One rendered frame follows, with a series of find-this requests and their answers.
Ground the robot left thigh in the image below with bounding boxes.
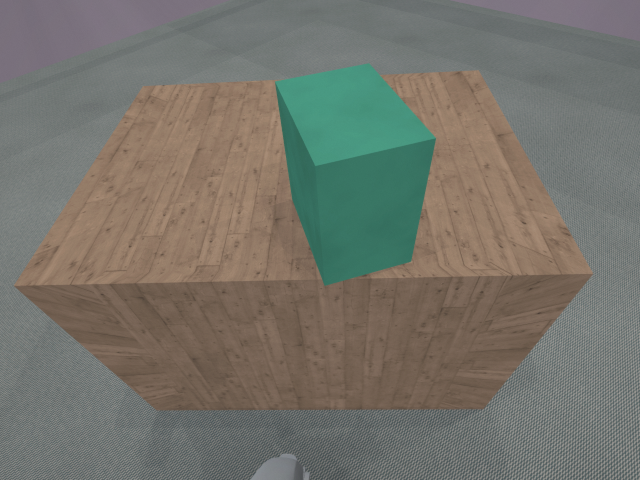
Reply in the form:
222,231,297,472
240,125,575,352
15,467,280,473
250,457,310,480

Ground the carton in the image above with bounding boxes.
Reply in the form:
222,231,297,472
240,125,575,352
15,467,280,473
275,63,436,286

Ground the pedestal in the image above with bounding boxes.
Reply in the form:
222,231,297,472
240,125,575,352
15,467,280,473
14,70,593,410

